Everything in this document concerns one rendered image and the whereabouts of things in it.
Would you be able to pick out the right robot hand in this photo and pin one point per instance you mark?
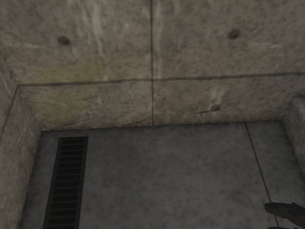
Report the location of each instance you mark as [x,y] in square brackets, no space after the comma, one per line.
[292,212]

